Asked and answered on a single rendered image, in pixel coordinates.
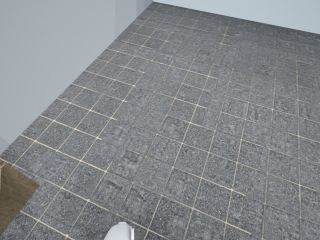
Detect left robot thigh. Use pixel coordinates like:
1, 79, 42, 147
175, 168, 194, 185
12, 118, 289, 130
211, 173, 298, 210
104, 223, 135, 240

